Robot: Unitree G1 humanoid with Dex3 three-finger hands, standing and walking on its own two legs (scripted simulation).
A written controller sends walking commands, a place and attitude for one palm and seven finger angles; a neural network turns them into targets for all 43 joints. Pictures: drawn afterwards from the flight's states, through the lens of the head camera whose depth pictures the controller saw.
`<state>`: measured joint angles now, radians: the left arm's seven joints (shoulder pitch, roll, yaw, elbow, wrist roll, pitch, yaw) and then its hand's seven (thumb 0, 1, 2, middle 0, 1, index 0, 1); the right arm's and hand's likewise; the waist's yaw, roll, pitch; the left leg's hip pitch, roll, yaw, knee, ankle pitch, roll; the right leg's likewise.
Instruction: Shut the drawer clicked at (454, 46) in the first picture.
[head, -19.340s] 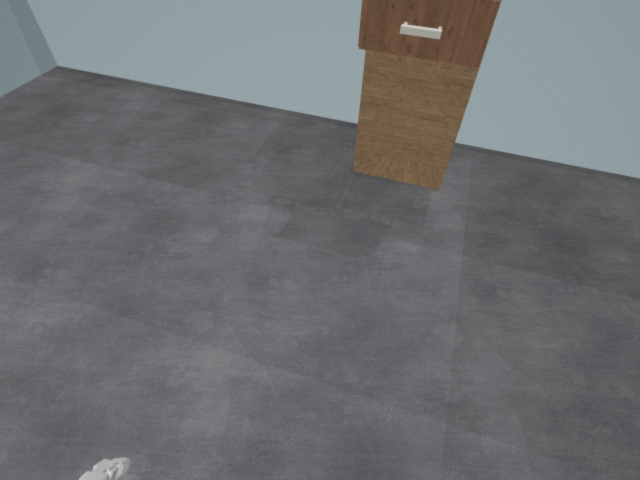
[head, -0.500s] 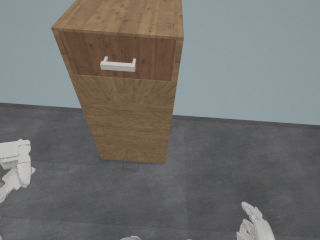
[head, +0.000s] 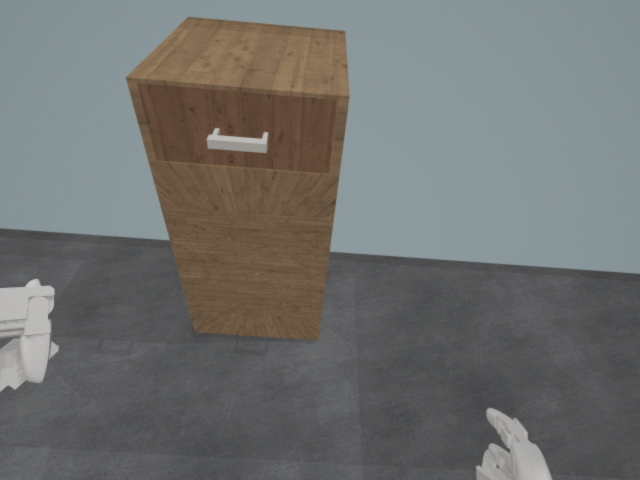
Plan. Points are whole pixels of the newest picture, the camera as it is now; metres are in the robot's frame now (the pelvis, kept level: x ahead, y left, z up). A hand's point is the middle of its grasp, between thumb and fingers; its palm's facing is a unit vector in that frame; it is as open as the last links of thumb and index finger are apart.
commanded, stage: stop stepping back and stand still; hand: left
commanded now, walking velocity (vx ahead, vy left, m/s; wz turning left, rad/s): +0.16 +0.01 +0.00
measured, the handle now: (239, 139) +0.75 +0.21 +0.05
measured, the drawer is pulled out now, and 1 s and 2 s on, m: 0.00 0.00 0.00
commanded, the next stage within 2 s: let the arm hang, fingers relaxed in 0.68 s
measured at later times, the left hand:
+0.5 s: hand out of the picture +0.12 +0.27 +0.18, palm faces +0.38 -0.83 -0.39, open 3.2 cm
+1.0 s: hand out of the picture +0.09 +0.21 -0.12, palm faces +0.00 -0.96 -0.28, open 3.0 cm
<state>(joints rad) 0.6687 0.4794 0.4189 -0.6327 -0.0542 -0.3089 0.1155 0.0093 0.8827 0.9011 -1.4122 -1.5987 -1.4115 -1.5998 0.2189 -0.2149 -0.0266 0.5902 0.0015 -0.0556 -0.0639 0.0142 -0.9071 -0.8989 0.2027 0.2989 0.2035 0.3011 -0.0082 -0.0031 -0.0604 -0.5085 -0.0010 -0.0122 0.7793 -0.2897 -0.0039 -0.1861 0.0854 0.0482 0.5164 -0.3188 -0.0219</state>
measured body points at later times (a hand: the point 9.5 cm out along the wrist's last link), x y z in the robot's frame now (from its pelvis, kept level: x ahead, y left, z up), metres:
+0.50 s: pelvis -0.06 +0.03 +0.00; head -0.10 +0.05 +0.45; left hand +0.09 +0.32 +0.20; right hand +0.08 -0.20 -0.08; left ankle +0.00 +0.12 -0.72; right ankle -0.11 -0.09 -0.73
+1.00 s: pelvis -0.05 +0.02 -0.01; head -0.07 +0.01 +0.44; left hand +0.09 +0.26 -0.09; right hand +0.04 -0.22 -0.14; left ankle -0.01 +0.12 -0.73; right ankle -0.05 -0.08 -0.73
